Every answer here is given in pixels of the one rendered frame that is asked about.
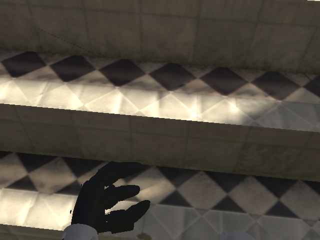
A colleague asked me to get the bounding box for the robot left hand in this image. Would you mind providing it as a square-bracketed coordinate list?
[70, 161, 150, 234]

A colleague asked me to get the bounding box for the left robot forearm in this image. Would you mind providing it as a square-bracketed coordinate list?
[61, 223, 99, 240]

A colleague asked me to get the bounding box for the robot right thigh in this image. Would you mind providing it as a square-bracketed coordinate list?
[217, 230, 254, 240]

